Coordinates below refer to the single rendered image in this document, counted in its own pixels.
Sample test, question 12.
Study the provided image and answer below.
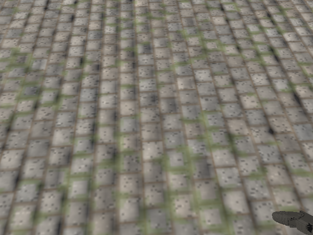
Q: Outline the right robot hand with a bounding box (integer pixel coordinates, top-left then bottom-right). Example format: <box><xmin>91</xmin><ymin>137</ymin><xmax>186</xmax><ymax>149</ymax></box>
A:
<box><xmin>272</xmin><ymin>211</ymin><xmax>313</xmax><ymax>235</ymax></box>

